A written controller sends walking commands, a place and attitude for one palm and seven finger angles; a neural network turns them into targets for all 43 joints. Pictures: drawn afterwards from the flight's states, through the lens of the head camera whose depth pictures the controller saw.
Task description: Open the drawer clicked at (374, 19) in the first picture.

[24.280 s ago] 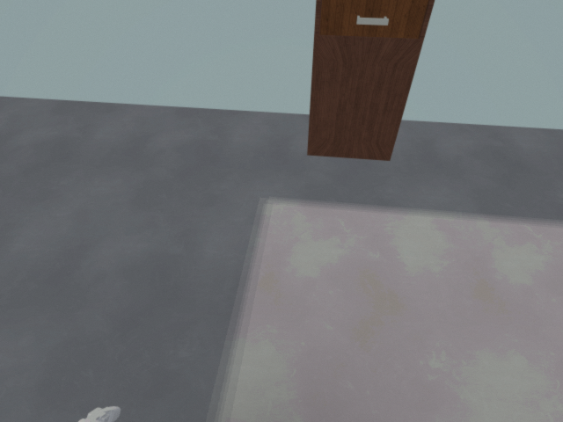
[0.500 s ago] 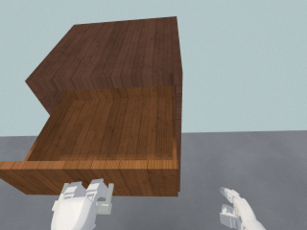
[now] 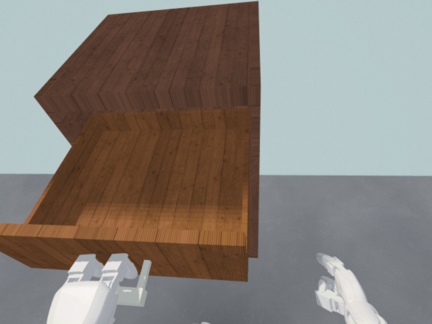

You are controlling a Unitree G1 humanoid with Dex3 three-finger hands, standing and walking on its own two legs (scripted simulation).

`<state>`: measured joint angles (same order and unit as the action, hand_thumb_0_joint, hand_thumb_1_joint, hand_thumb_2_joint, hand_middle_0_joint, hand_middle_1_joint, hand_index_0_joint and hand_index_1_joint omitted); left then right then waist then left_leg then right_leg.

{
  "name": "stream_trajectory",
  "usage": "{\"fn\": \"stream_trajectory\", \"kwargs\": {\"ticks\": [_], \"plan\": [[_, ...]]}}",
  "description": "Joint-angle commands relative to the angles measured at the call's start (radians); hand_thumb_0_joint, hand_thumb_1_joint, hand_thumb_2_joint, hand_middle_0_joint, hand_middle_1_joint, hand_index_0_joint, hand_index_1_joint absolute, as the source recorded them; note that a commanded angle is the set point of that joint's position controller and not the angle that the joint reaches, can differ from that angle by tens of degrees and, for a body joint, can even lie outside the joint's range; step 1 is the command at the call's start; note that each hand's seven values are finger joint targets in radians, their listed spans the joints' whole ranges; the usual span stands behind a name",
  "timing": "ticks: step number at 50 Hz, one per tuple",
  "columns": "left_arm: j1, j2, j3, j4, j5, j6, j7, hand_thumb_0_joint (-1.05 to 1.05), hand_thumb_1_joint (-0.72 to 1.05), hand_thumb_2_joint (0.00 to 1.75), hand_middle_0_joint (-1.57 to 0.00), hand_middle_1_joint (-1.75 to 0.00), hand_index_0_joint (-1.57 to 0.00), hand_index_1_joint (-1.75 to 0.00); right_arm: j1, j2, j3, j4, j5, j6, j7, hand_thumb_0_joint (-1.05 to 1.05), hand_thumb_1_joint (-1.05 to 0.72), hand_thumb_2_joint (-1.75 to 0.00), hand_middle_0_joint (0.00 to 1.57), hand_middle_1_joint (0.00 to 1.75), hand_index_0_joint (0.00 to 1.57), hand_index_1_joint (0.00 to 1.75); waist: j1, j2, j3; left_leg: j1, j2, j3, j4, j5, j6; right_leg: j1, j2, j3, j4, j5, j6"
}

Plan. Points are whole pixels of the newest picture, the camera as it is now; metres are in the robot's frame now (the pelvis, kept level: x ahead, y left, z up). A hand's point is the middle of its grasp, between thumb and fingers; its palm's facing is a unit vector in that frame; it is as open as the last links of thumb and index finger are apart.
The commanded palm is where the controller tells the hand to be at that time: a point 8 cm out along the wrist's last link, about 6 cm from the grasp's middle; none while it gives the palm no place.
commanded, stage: open the thumb to release the handle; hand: left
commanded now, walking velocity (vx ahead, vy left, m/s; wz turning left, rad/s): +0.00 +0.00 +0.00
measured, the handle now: (108, 279) +0.18 +0.20 +0.05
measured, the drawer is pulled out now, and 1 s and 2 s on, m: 0.30 0.28 0.27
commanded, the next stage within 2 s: lift the hand off the handle in 0.36 s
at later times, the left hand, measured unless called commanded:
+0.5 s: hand (105, 309) +0.14 +0.20 +0.03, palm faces +0.02 -0.15 -0.99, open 13.0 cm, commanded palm +0.11 +0.19 +0.08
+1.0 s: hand (108, 296) +0.16 +0.20 +0.04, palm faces +0.03 -0.22 -0.97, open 13.5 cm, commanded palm +0.12 +0.20 +0.12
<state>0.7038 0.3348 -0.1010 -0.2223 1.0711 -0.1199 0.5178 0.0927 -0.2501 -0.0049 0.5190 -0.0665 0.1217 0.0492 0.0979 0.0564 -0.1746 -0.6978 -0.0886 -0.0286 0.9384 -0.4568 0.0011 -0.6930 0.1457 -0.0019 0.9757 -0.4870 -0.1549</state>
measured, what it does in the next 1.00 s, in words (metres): stands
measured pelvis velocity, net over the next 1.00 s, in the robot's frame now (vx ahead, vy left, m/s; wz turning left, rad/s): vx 0.00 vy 0.04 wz -0.02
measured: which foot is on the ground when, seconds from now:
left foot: down 0.00-1.00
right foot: down 0.00-1.00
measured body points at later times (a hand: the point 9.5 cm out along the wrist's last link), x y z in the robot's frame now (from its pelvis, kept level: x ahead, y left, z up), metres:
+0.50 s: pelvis -0.01 +0.01 +0.01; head +0.01 -0.04 +0.46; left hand +0.13 +0.21 +0.08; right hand +0.21 -0.20 -0.09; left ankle +0.00 +0.13 -0.68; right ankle -0.01 -0.02 -0.68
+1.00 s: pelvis +0.00 +0.04 +0.02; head +0.00 -0.01 +0.46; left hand +0.15 +0.21 +0.10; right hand +0.22 -0.16 -0.07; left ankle +0.00 +0.13 -0.68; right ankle -0.01 -0.02 -0.68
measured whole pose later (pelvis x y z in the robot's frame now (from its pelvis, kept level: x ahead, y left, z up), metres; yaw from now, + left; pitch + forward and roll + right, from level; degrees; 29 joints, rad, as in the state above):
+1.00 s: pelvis +0.00 +0.04 +0.02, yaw -1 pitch +8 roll +1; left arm 0.61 0.29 -0.29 -0.27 1.04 0.08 0.41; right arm 0.12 -0.23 0.01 0.50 -0.03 0.14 0.07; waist 0.10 0.08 -0.17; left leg -0.57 -0.10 -0.01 0.86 -0.42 0.05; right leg -0.56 0.13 0.03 0.88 -0.45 -0.11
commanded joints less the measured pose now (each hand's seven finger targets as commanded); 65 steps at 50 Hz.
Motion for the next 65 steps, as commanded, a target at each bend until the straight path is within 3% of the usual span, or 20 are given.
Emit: {"fn": "stream_trajectory", "kwargs": {"ticks": [1, 2, 5, 9, 13, 16, 19, 22, 23, 27, 28, 38, 41, 42, 49, 52, 54, 58, 62, 65], "plan": [[0.048, 0.117, 0.141, -0.122, -0.069, 0.054, 0.018, 0.00, 0.34, 0.66, -0.36, -1.29, -0.36, -1.29, -0.129, -0.053, -0.027, -0.168, 0.019, -0.044, -0.015, 0.00, -0.90, -0.90, 0.20, 0.30, 0.20, 0.30, -0.021, -0.209, -0.178, -0.025, -0.015, -0.029, -0.007, 0.157, 0.034, 0.313, -0.210, 0.367, -0.248, 0.711, 0.229], [0.026, 0.115, 0.127, -0.130, -0.075, 0.055, 0.011, 0.00, 0.27, 0.63, -0.35, -1.28, -0.35, -1.28, -0.118, -0.054, -0.029, -0.157, 0.020, -0.041, -0.018, 0.00, -0.90, -0.90, 0.20, 0.30, 0.20, 0.30, -0.023, -0.213, -0.181, -0.023, -0.016, -0.023, -0.021, 0.150, 0.034, 0.332, -0.218, 0.357, -0.245, 0.734, 0.221], [0.012, 0.101, 0.087, -0.125, -0.071, 0.058, -0.007, 0.00, 0.06, 0.54, -0.34, -1.26, -0.34, -1.26, -0.127, -0.060, -0.034, -0.156, 0.026, -0.040, -0.026, 0.00, -0.90, -0.90, 0.20, 0.30, 0.20, 0.30, -0.026, -0.182, -0.104, -0.005, -0.011, -0.017, -0.044, 0.142, 0.041, 0.272, -0.201, 0.328, -0.273, 0.596, 0.180], [-0.005, 0.115, 0.088, -0.099, -0.058, 0.060, -0.013, 0.00, -0.22, 0.42, -0.32, -1.23, -0.32, -1.23, -0.137, -0.060, -0.026, -0.152, 0.025, -0.042, -0.029, 0.00, -0.90, -0.90, 0.20, 0.30, 0.20, 0.30, -0.021, -0.181, -0.070, -0.004, -0.008, -0.018, -0.048, 0.118, 0.041, 0.242, -0.201, 0.342, -0.314, 0.440, 0.208], [-0.042, 0.102, 0.064, -0.103, -0.038, 0.069, -0.010, 0.00, -0.50, 0.30, -0.30, -1.20, -0.30, -1.20, -0.142, -0.062, -0.029, -0.163, 0.027, -0.041, -0.026, 0.00, -0.90, -0.90, 0.20, 0.30, 0.20, 0.30, -0.018, -0.112, -0.052, 0.041, -0.006, -0.013, -0.068, 0.107, 0.047, 0.178, -0.174, 0.313, -0.336, 0.241, 0.148], [-0.078, 0.097, 0.058, -0.092, -0.039, 0.084, -0.012, 0.00, -0.50, 0.30, -0.30, -1.20, -0.30, -1.20, -0.150, -0.062, -0.028, -0.169, 0.031, -0.042, -0.026, 0.00, -0.90, -0.90, 0.20, 0.30, 0.20, 0.30, -0.027, -0.125, -0.044, 0.046, -0.004, -0.017, -0.062, 0.090, 0.049, 0.165, -0.178, 0.327, -0.365, 0.175, 0.183], [-0.104, 0.100, 0.053, -0.094, -0.032, 0.083, -0.013, 0.00, -0.50, 0.30, -0.30, -1.20, -0.30, -1.20, -0.139, -0.060, -0.035, -0.163, 0.026, -0.043, -0.030, 0.00, -0.90, -0.90, 0.20, 0.30, 0.20, 0.30, -0.019, -0.152, -0.053, 0.057, -0.004, -0.016, -0.068, 0.096, 0.048, 0.165, -0.171, 0.318, -0.362, 0.151, 0.150], [-0.131, 0.066, 0.012, -0.089, -0.026, 0.092, -0.015, 0.00, -0.50, 0.30, -0.30, -1.20, -0.30, -1.20, -0.136, -0.059, -0.033, -0.162, 0.027, -0.047, -0.024, 0.00, -0.90, -0.90, 0.20, 0.30, 0.20, 0.30, -0.027, -0.133, -0.050, 0.085, -0.002, -0.014, -0.078, 0.110, 0.051, 0.143, -0.163, 0.292, -0.358, 0.131, 0.144], [-0.135, 0.005, -0.067, -0.123, -0.025, 0.094, -0.023, 0.00, -0.50, 0.30, -0.30, -1.20, -0.30, -1.20, -0.137, -0.060, -0.040, -0.173, 0.023, -0.049, -0.017, 0.00, -0.90, -0.90, 0.20, 0.30, 0.20, 0.30, -0.036, -0.117, -0.048, 0.109, -0.004, -0.019, -0.076, 0.127, 0.054, 0.129, -0.161, 0.284, -0.354, 0.157, 0.147], [-0.125, 0.027, -0.054, -0.108, -0.022, 0.110, -0.031, 0.00, -0.50, 0.30, -0.30, -1.20, -0.30, -1.20, -0.125, -0.059, -0.033, -0.174, 0.028, -0.051, -0.008, 0.00, -0.90, -0.90, 0.20, 0.30, 0.20, 0.30, -0.032, -0.164, -0.055, 0.125, 0.005, -0.016, -0.089, 0.145, 0.057, 0.137, -0.151, 0.256, -0.338, 0.194, 0.144], [-0.153, 0.017, -0.075, -0.105, -0.019, 0.111, -0.035, 0.00, -0.50, 0.30, -0.30, -1.20, -0.30, -1.20, -0.128, -0.061, -0.036, -0.173, 0.028, -0.050, -0.010, 0.00, -0.90, -0.90, 0.20, 0.30, 0.20, 0.30, -0.043, -0.175, -0.024, 0.119, 0.005, -0.019, -0.092, 0.138, 0.058, 0.124, -0.151, 0.250, -0.343, 0.183, 0.145], [-0.193, -0.009, -0.118, -0.093, 0.007, 0.139, -0.036, 0.00, -0.50, 0.30, -0.30, -1.20, -0.30, -1.20, -0.122, -0.056, -0.030, -0.178, 0.033, -0.050, 0.001, 0.00, -0.90, -0.90, 0.20, 0.30, 0.20, 0.30, -0.038, -0.135, -0.040, 0.172, 0.018, -0.019, -0.108, 0.178, 0.056, 0.087, -0.120, 0.190, -0.309, 0.161, 0.128], [-0.178, 0.030, -0.097, -0.199, 0.004, 0.152, -0.031, 0.00, -0.50, 0.30, -0.30, -1.20, -0.30, -1.20, -0.146, -0.056, -0.024, -0.200, 0.035, -0.043, 0.007, 0.00, -0.90, -0.90, 0.20, 0.30, 0.20, 0.30, -0.013, -0.080, -0.113, 0.213, 0.018, -0.022, -0.119, 0.208, 0.062, 0.143, -0.120, 0.189, -0.294, 0.229, 0.115], [-0.175, 0.015, -0.123, -0.231, 0.006, 0.160, -0.036, 0.00, -0.50, 0.30, -0.30, -1.20, -0.30, -1.20, -0.134, -0.051, -0.024, -0.202, 0.031, -0.043, 0.012, 0.00, -0.90, -0.90, 0.20, 0.30, 0.20, 0.30, -0.010, -0.081, -0.131, 0.226, 0.018, -0.016, -0.118, 0.229, 0.061, 0.151, -0.123, 0.188, -0.292, 0.241, 0.120], [-0.149, 0.058, -0.094, -0.330, -0.019, 0.175, -0.059, 0.00, -0.50, 0.30, -0.30, -1.20, -0.30, -1.20, -0.148, -0.058, -0.018, -0.214, 0.034, -0.033, 0.019, 0.00, -0.90, -0.90, 0.20, 0.30, 0.20, 0.30, -0.011, -0.112, -0.068, 0.256, 0.031, -0.022, -0.135, 0.256, 0.062, 0.157, -0.117, 0.196, -0.321, 0.265, 0.118], [-0.097, 0.057, -0.080, -0.350, -0.016, 0.183, -0.058, 0.00, -0.50, 0.30, -0.30, -1.20, -0.30, -1.20, -0.145, -0.053, -0.013, -0.220, 0.037, -0.037, 0.032, 0.00, -0.90, -0.90, 0.20, 0.30, 0.20, 0.30, 0.004, -0.090, -0.062, 0.284, 0.045, -0.021, -0.149, 0.289, 0.057, 0.151, -0.109, 0.187, -0.310, 0.267, 0.108], [-0.125, 0.044, -0.104, -0.395, -0.013, 0.194, -0.065, 0.00, -0.50, 0.30, -0.30, -1.20, -0.30, -1.20, -0.150, -0.064, -0.019, -0.222, 0.035, -0.029, 0.041, 0.00, -0.90, -0.90, 0.20, 0.30, 0.20, 0.30, -0.003, -0.045, -0.060, 0.316, 0.052, -0.023, -0.150, 0.308, 0.053, 0.129, -0.101, 0.179, -0.310, 0.246, 0.102], [-0.113, 0.033, -0.127, -0.462, -0.026, 0.219, -0.087, 0.00, -0.50, 0.30, -0.30, -1.20, -0.30, -1.20, -0.145, -0.066, -0.018, -0.233, 0.045, -0.028, 0.053, 0.00, -0.90, -0.90, 0.20, 0.30, 0.20, 0.30, -0.002, -0.030, -0.072, 0.352, 0.068, -0.032, -0.168, 0.331, 0.054, 0.137, -0.097, 0.156, -0.307, 0.226, 0.100], [-0.078, 0.036, -0.133, -0.498, -0.033, 0.234, -0.109, 0.00, -0.50, 0.30, -0.30, -1.20, -0.30, -1.20, -0.135, -0.064, -0.009, -0.245, 0.052, -0.029, 0.063, 0.00, -0.90, -0.90, 0.20, 0.30, 0.20, 0.30, 0.009, -0.057, -0.047, 0.369, 0.084, -0.038, -0.186, 0.347, 0.053, 0.127, -0.095, 0.147, -0.310, 0.197, 0.101], [-0.143, 0.026, -0.167, -0.546, -0.039, 0.246, -0.134, 0.00, -0.50, 0.30, -0.30, -1.20, -0.30, -1.20, -0.142, -0.068, -0.013, -0.246, 0.054, -0.018, 0.063, 0.00, -0.90, -0.90, 0.20, 0.30, 0.20, 0.30, 0.001, -0.061, -0.032, 0.381, 0.090, -0.044, -0.202, 0.338, 0.054, 0.129, -0.097, 0.134, -0.322, 0.172, 0.106]]}}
